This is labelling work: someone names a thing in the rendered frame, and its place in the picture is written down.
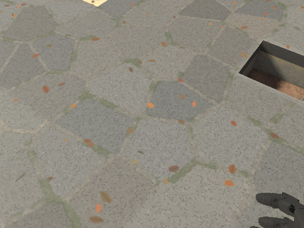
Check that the right robot hand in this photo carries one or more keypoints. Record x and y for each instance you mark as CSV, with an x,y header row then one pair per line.
x,y
286,204

